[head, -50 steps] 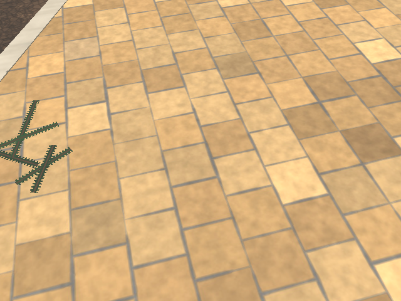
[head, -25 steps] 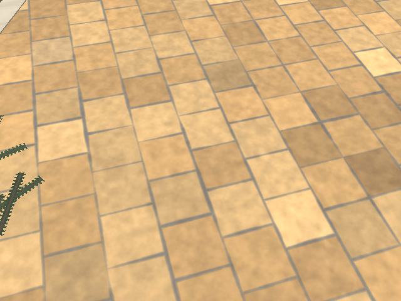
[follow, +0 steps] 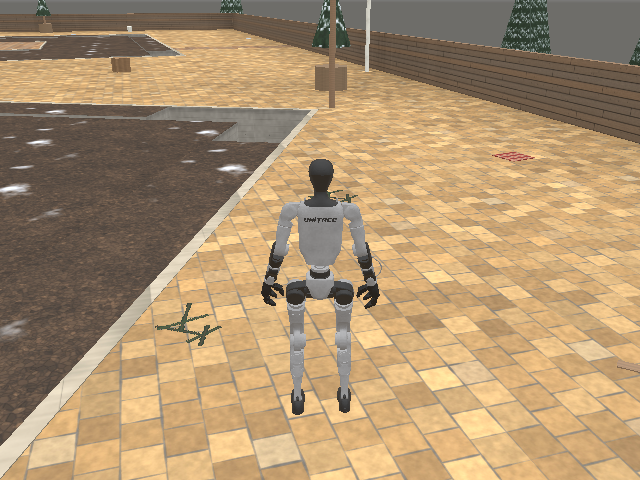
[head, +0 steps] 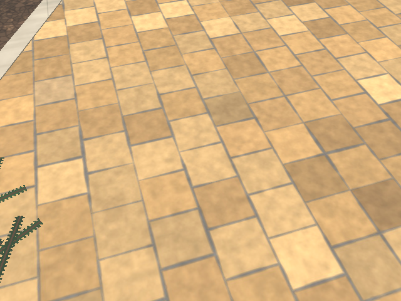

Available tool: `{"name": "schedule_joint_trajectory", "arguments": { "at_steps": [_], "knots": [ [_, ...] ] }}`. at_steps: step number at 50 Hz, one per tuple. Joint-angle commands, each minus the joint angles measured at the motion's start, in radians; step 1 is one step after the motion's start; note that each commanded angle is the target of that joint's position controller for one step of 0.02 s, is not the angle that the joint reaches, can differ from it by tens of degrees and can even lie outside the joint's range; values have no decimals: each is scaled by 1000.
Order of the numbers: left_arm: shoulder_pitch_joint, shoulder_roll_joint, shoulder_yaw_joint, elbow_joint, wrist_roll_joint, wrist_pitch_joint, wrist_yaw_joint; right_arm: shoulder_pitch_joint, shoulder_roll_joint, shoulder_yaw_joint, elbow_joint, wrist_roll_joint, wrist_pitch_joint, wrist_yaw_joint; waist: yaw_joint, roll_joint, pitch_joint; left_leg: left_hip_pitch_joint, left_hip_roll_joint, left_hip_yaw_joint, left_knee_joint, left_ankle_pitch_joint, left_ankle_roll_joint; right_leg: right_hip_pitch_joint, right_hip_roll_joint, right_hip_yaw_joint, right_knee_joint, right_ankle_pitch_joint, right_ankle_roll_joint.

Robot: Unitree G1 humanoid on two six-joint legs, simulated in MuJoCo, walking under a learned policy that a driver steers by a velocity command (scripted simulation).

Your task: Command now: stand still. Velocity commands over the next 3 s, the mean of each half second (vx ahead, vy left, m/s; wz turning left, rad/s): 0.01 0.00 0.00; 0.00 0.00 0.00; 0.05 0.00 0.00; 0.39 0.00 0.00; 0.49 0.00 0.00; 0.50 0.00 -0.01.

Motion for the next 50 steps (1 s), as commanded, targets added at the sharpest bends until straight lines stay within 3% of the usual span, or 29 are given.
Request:
{"name": "schedule_joint_trajectory", "arguments": {
  "at_steps": [1,14,50],
  "knots": [
    [2,128,24,-20,-1,-5,4,8,-99,-19,-19,1,-2,-6,1,-5,-79,21,41,-35,-45,275,19,64,-40,34,-48,353,-39],
    [-14,114,20,37,1,10,8,25,-102,-17,30,0,1,-16,1,-5,-37,9,45,-34,-65,203,11,57,-20,16,-76,257,-33],
    [100,64,-2,114,-2,9,18,165,-36,-1,75,2,-11,-22,4,2,12,-40,38,-34,-96,94,15,8,-5,6,-100,130,-24]
  ]
}}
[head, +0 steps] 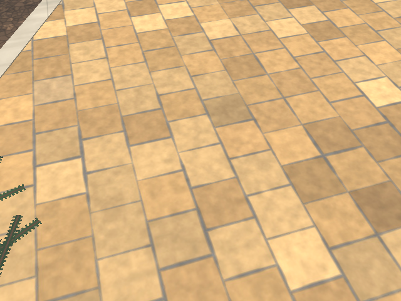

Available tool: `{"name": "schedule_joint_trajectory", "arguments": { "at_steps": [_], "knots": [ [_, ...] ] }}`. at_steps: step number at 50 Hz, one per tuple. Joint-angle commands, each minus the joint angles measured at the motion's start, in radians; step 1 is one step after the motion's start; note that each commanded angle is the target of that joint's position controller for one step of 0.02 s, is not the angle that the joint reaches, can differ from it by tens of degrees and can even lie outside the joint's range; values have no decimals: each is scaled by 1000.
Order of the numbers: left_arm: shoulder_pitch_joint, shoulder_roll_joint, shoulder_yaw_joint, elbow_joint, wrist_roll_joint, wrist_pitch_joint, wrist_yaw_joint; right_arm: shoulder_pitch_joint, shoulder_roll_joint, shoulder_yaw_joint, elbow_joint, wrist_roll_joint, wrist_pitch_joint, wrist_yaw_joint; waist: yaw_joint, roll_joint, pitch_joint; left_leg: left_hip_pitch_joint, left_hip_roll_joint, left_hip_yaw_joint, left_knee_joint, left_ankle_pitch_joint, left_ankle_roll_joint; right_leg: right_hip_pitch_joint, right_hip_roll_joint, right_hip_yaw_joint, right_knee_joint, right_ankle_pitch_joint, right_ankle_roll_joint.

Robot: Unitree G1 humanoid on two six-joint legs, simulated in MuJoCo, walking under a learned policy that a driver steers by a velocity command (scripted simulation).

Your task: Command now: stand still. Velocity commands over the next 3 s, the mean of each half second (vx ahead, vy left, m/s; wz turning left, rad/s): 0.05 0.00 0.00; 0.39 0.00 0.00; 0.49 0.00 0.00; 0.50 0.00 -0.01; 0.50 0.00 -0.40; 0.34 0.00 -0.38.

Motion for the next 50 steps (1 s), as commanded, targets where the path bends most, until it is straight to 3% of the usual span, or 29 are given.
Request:
{"name": "schedule_joint_trajectory", "arguments": {
  "at_steps": [1,17,19,21,23,24,26,28,30,31,32,33,34,35,36,37,38,40,44,47,50],
  "knots": [
    [39,95,13,-19,0,-6,3,57,-93,-14,-17,1,-5,-3,0,4,14,-38,28,-31,-95,92,17,-3,-13,10,-72,112,-24],
    [75,81,11,-20,-3,-6,6,97,-77,-15,-22,3,-7,-4,0,4,19,-39,27,-30,-89,114,19,-4,-12,9,-66,127,-24],
    [99,72,11,-8,-8,-4,8,124,-83,-20,-11,10,-3,-8,-3,20,7,-41,11,-26,-97,-157,37,-19,27,-32,-31,-114,-33],
    [77,82,17,-28,-13,-12,10,130,-125,-36,-26,22,-4,-13,-16,61,83,-99,68,-116,-142,-483,94,-143,47,-53,50,-360,-55],
    [31,40,10,-63,-14,-42,-3,196,-177,-57,-22,31,-23,-9,-43,168,118,-57,237,-353,-260,-618,186,-264,45,-86,231,-259,-59],
    [11,35,9,-76,-17,-58,-13,204,-195,-67,-23,31,-33,-7,-48,191,136,-75,321,-466,-310,-609,234,-289,8,-57,334,-208,-72],
    [0,46,16,-98,-31,-79,-29,156,-181,-67,-51,21,-52,-2,-21,166,148,-69,358,-498,-322,-518,244,-345,-46,-3,405,-286,-102],
    [51,53,22,-88,-38,-95,-36,65,-174,-66,-87,42,-58,5,36,134,126,-113,277,-339,-272,-377,172,-187,-43,-29,167,-240,-124],
    [214,60,42,-6,-24,-96,-36,37,-171,-66,-102,47,-50,12,91,78,70,-255,146,-164,-117,-253,123,137,55,-116,16,-23,-89],
    [330,91,57,21,-19,-93,-35,12,-139,-56,-116,39,-56,16,133,-30,31,-351,83,-77,103,-133,85,269,-33,29,-46,-69,-108],
    [456,204,82,23,-24,-96,-32,0,-72,-40,-148,28,-71,18,158,-302,-18,-534,-20,53,473,-159,23,390,-277,441,-230,-182,-211],
    [461,202,68,19,-6,-114,-42,-15,-56,-37,-168,40,-89,20,137,-295,-21,-643,-34,-72,705,-280,38,355,-394,728,-318,-306,-313],
    [360,149,49,-8,-7,-129,-43,-27,-77,-41,-177,57,-102,27,84,-160,64,-744,33,-122,817,-208,65,324,-393,668,-307,-325,-302],
    [289,112,36,-33,-10,-135,-49,-30,-94,-43,-175,55,-113,35,58,-97,86,-764,72,-121,827,-96,85,299,-341,532,-302,-264,-261],
    [237,111,30,-52,-7,-134,-57,-36,-108,-51,-170,43,-120,36,36,-56,86,-745,98,-110,779,-9,91,274,-297,424,-311,-149,-225],
    [222,93,22,-60,-5,-130,-60,-48,-130,-62,-170,33,-121,38,26,-57,87,-707,117,-98,713,45,88,254,-260,324,-313,7,-196],
    [242,68,14,-57,-1,-121,-58,-48,-129,-66,-167,30,-117,45,25,-71,72,-662,122,-79,670,74,80,243,-225,242,-313,124,-177],
    [295,79,12,-49,3,-110,-46,-77,-89,-60,-175,27,-103,54,30,-78,61,-640,113,-40,603,117,53,236,-198,158,-316,282,-180],
    [298,128,17,-73,6,-102,-22,-295,-48,-36,-260,27,-96,61,62,-65,107,-558,71,10,285,255,23,141,-169,74,-366,311,-181],
    [343,145,27,-64,-7,-103,-18,-383,-64,-31,-296,34,-97,75,75,-84,128,-493,44,28,159,303,35,161,-193,53,-389,301,-188],
    [335,151,38,-60,-15,-98,-17,-409,-94,-36,-323,36,-105,89,44,-88,118,-461,31,16,80,277,79,274,-231,29,-328,454,-169]
  ]
}}
Over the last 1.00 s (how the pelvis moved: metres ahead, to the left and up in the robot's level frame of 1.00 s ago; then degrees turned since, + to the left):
0.00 0.00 0.00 0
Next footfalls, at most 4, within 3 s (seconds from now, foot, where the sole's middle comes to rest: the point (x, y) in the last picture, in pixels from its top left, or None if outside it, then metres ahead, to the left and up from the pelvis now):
1.08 left None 0.47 0.09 -0.78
1.62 right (251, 228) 0.78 -0.16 -0.78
2.18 left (189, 162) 1.10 0.08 -0.78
2.72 right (261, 129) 1.30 -0.25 -0.78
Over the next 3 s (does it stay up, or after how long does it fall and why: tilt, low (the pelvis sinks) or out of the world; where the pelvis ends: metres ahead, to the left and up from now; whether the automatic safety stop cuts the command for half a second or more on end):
stays up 1.26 -0.15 0.00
